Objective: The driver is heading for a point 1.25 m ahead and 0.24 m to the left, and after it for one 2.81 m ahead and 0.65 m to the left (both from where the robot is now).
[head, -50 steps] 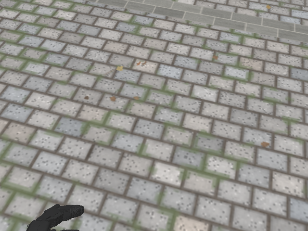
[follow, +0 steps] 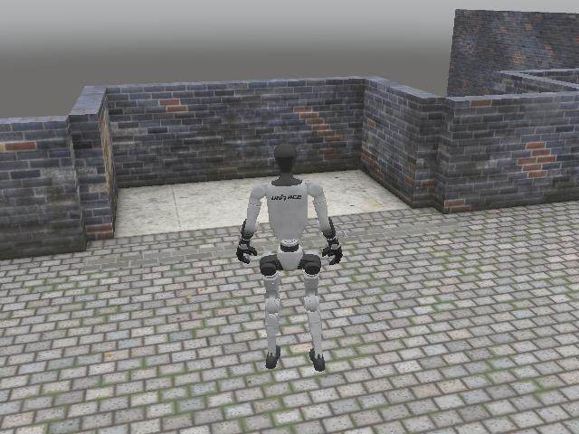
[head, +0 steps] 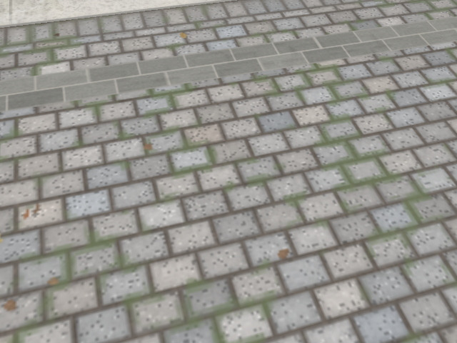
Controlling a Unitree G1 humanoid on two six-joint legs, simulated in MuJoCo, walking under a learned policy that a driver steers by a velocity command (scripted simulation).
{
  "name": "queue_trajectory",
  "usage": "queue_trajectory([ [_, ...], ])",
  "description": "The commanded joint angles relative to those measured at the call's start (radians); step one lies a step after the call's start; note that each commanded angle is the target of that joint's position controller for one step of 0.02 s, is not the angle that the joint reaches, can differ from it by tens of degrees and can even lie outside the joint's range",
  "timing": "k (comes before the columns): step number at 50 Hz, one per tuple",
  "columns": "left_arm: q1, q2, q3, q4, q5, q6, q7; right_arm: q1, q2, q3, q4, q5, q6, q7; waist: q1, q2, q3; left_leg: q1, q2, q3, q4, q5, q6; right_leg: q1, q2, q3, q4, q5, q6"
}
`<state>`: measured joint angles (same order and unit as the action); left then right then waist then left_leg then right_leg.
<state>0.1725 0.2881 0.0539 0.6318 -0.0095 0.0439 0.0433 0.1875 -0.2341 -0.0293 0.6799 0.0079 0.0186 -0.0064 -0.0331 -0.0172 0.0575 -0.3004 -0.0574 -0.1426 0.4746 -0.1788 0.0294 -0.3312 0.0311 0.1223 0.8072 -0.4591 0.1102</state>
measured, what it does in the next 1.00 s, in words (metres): steps on the spot: right foot, then left foot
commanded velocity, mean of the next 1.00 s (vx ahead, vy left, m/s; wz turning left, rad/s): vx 0.00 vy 0.00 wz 0.19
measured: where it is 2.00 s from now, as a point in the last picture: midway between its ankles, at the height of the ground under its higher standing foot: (182, 338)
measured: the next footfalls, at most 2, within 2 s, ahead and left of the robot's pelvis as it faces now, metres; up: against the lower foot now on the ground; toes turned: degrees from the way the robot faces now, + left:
right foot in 0.12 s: +0.02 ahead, -0.13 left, +0.00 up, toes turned +12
left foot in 0.56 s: +0.01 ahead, +0.15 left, +0.00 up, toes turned +28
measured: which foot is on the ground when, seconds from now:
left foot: down 0.00-0.12, up 0.14-0.54, down 0.56-1.00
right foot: up 0.00-0.10, down 0.12-0.56, up 0.58-1.00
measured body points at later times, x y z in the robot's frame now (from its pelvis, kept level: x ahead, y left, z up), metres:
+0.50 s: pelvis +0.00 +0.00 -0.01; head +0.04 +0.02 +0.44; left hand +0.02 +0.31 -0.11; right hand +0.27 -0.18 -0.09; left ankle -0.02 +0.14 -0.71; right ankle -0.02 -0.14 -0.74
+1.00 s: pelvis +0.01 +0.04 +0.00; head +0.05 +0.04 +0.44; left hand +0.08 +0.34 -0.10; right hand +0.23 -0.19 -0.11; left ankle -0.02 +0.14 -0.74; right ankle +0.05 -0.08 -0.70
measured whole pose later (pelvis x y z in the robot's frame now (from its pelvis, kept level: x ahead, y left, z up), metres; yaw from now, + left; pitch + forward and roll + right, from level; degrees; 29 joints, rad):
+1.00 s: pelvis +0.01 +0.04 +0.00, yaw +10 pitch +2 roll +1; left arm 0.22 0.28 0.08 0.65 -0.02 0.09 0.00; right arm 0.10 -0.27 -0.07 0.69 -0.01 0.02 -0.03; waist 0.01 0.00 0.06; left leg -0.20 0.08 0.32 0.46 -0.27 0.02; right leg -0.46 -0.11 -0.07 0.86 -0.38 0.07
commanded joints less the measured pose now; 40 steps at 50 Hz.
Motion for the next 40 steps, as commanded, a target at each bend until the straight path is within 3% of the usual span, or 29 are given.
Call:
queue_trajectory([
  [1, -0.005, 0.092, 0.03, -0.06, -0.01, -0.033, 0.003, -0.023, -0.236, -0.077, -0.077, 0.015, -0.007, -0.009, 0.005, 0.226, -0.133, 0.218, 0.21, -0.379, -0.132, 0.196, 0.188, -0.041, 0.047, -0.018, -0.169, 0.02, -0.02],
  [4, 0.065, 0.092, 0.037, -0.018, -0.016, -0.057, -0.013, -0.046, -0.224, -0.085, -0.081, 0.042, 0.006, -0.023, 0.06, 0.207, -0.155, 0.175, 0.172, -0.408, -0.108, 0.171, 0.145, 0.109, 0.05, -0.016, -0.44, 0.18, -0.072],
  [5, 0.101, 0.115, 0.047, 0.003, -0.013, -0.061, -0.017, -0.044, -0.211, -0.084, -0.083, 0.049, 0.01, -0.031, 0.072, 0.187, -0.177, 0.077, 0.136, -0.374, -0.08, 0.099, 0.1, 0.251, 0.003, -0.016, -0.513, 0.287, -0.096],
  [6, 0.124, 0.158, 0.057, 0.005, 0.004, -0.057, -0.014, -0.017, -0.164, -0.073, -0.085, 0.042, 0.013, -0.033, 0.064, 0.068, -0.208, -0.098, 0.07, -0.282, 0.063, -0.115, 0.044, 0.416, -0.157, 0.089, -0.501, 0.335, -0.16],
  [7, 0.074, 0.231, 0.074, 0.003, 0.044, -0.048, -0.021, -0.021, -0.133, -0.069, -0.126, 0.039, 0.001, -0.026, 0.029, -0.268, -0.135, -0.331, -0.082, -0.045, 0.241, -0.37, -0.014, 0.369, -0.37, 0.314, -0.512, 0.54, -0.305],
  [8, 0.005, 0.168, 0.06, -0.03, 0.07, -0.054, -0.021, 0.01, -0.226, -0.1, -0.101, 0.021, -0.007, -0.026, 0.032, -0.195, -0.11, -0.351, -0.01, -0.035, 0.475, -0.425, -0.063, 0.293, -0.443, 0.304, -0.511, 0.664, -0.366],
  [9, -0.062, 0.11, 0.041, -0.049, 0.063, -0.058, -0.014, 0.04, -0.256, -0.116, -0.074, 0.025, -0.001, -0.022, 0.001, -0.131, -0.102, -0.336, 0.01, -0.016, 0.589, -0.367, -0.077, 0.267, -0.386, 0.202, -0.494, 0.684, -0.334],
  [10, -0.102, 0.082, 0.033, -0.06, 0.048, -0.061, -0.008, 0.078, -0.233, -0.115, -0.047, 0.022, 0.015, -0.025, -0.014, -0.102, -0.098, -0.339, 0.013, 0.0, 0.653, -0.304, -0.097, 0.262, -0.314, 0.109, -0.478, 0.667, -0.293],
  [11, -0.114, 0.067, 0.027, -0.058, 0.026, -0.062, -0.004, 0.096, -0.214, -0.112, -0.039, 0.016, 0.029, -0.026, -0.012, -0.114, -0.086, -0.376, 0.029, 0.008, 0.725, -0.248, -0.115, 0.276, -0.289, 0.053, -0.463, 0.691, -0.278],
  [13, -0.097, 0.073, 0.025, -0.052, 0.024, -0.055, 0.005, 0.071, -0.179, -0.097, -0.064, 0.02, 0.038, -0.017, 0.007, -0.123, -0.058, -0.402, 0.064, 0.069, 0.763, -0.184, -0.145, 0.25, -0.259, -0.04, -0.47, 0.736, -0.29],
  [16, -0.022, 0.102, 0.035, -0.032, 0.034, -0.036, 0.015, -0.034, -0.15, -0.075, -0.131, 0.025, 0.031, 0.002, 0.074, -0.118, -0.051, -0.454, 0.114, 0.122, 0.635, -0.127, -0.171, 0.327, -0.284, -0.073, -0.478, 0.722, -0.322],
  [20, -0.02, 0.167, 0.058, -0.021, 0.025, -0.029, 0.001, -0.064, -0.128, -0.058, -0.179, 0.016, 0.026, 0.031, 0.085, -0.112, -0.067, -0.366, 0.15, 0.166, 0.469, -0.134, -0.144, 0.325, -0.332, -0.133, -0.47, 0.733, -0.329],
  [22, -0.03, 0.187, 0.067, -0.014, 0.013, -0.033, -0.011, -0.06, -0.134, -0.059, -0.186, 0.014, 0.029, 0.037, 0.077, -0.111, -0.072, -0.271, 0.135, 0.2, 0.385, -0.146, -0.117, 0.276, -0.334, -0.169, -0.451, 0.757, -0.317],
  [25, -0.025, 0.198, 0.073, 0.009, -0.025, -0.05, -0.033, -0.046, -0.144, -0.067, -0.197, 0.013, 0.041, 0.036, 0.052, -0.122, -0.092, -0.155, 0.089, 0.221, 0.223, -0.168, -0.062, 0.278, -0.35, -0.169, -0.377, 0.787, -0.292],
  [26, -0.039, 0.194, 0.072, 0.015, -0.039, -0.055, -0.037, -0.01, -0.149, -0.074, -0.187, 0.013, 0.043, 0.035, 0.02, -0.115, -0.106, -0.072, 0.067, 0.226, 0.109, -0.103, -0.032, 0.263, -0.336, -0.189, -0.314, 0.782, -0.264],
  [27, -0.009, 0.166, 0.06, 0.038, -0.045, -0.063, -0.041, 0.055, -0.177, -0.086, -0.166, 0.005, 0.038, 0.027, -0.013, -0.062, -0.144, 0.11, 0.037, 0.205, -0.046, 0.059, 0.008, 0.185, -0.284, -0.229, -0.194, 0.756, -0.217],
  [28, 0.025, 0.11, 0.035, 0.036, -0.008, -0.073, -0.043, 0.124, -0.26, -0.105, -0.161, -0.004, 0.031, 0.008, -0.026, 0.1, -0.241, 0.396, 0.174, 0.025, -0.049, 0.484, 0.059, -0.021, -0.212, -0.279, -0.004, 0.487, -0.134],
  [29, 0.052, 0.02, -0.012, 0.006, 0.049, -0.079, -0.052, 0.078, -0.305, -0.088, -0.194, -0.033, 0.017, -0.008, 0.015, 0.343, -0.36, 0.54, 0.503, -0.292, -0.003, 0.882, 0.287, -0.251, -0.106, -0.24, 0.262, -0.259, -0.05],
  [30, 0.009, 0.103, 0.015, 0.056, 0.015, -0.066, -0.053, 0.11, -0.153, -0.047, -0.167, -0.045, 0.0, 0.0, -0.062, 0.165, -0.431, 0.409, 0.507, -0.22, -0.04, 0.754, 0.34, -0.181, -0.137, -0.084, 0.324, -0.264, -0.034],
  [31, -0.013, 0.119, 0.021, 0.052, -0.021, -0.052, -0.053, 0.066, -0.136, -0.036, -0.138, -0.042, -0.015, 0.009, -0.033, 0.15, -0.312, 0.328, 0.426, -0.105, -0.059, 0.608, 0.291, -0.187, -0.144, -0.069, 0.311, -0.235, -0.041],
  [32, -0.006, 0.104, 0.019, 0.061, -0.027, -0.041, -0.043, 0.001, -0.141, -0.041, -0.123, -0.032, -0.024, 0.01, -0.004, 0.139, -0.231, 0.271, 0.362, -0.032, -0.082, 0.447, 0.228, -0.202, -0.145, -0.066, 0.259, -0.187, -0.042],
  [34, 0.036, 0.142, 0.035, 0.089, -0.011, -0.014, -0.019, -0.079, -0.17, -0.048, -0.118, -0.032, -0.031, -0.001, 0.029, 0.158, -0.142, 0.12, 0.33, 0.065, -0.127, 0.418, 0.198, -0.132, -0.113, -0.079, 0.28, -0.044, -0.019],
  [35, 0.067, 0.16, 0.045, 0.092, -0.014, -0.006, -0.013, -0.094, -0.19, -0.057, -0.119, -0.038, -0.029, -0.01, 0.041, 0.164, -0.132, 0.106, 0.334, 0.09, -0.146, 0.41, 0.205, -0.136, -0.09, -0.102, 0.323, -0.012, -0.008],
  [36, 0.087, 0.162, 0.05, 0.092, -0.018, 0.0, -0.008, -0.099, -0.187, -0.059, -0.117, -0.038, -0.025, -0.019, 0.042, 0.159, -0.131, 0.115, 0.347, 0.105, -0.163, 0.368, 0.212, -0.159, -0.085, -0.109, 0.358, 0.006, 0.001],
  [38, 0.08, 0.14, 0.051, 0.074, -0.023, 0.012, 0.001, -0.102, -0.151, -0.051, -0.108, -0.038, -0.02, -0.034, 0.035, 0.148, -0.101, 0.122, 0.366, 0.128, -0.201, 0.224, 0.21, -0.218, -0.102, -0.105, 0.372, 0.045, 0.011],
  [40, 0.055, 0.114, 0.048, 0.043, -0.017, 0.019, 0.002, -0.098, -0.136, -0.05, -0.092, -0.04, -0.017, -0.046, 0.027, 0.141, -0.079, 0.146, 0.381, 0.144, -0.223, 0.125, 0.207, -0.265, -0.126, -0.105, 0.333, 0.082, 0.015],
])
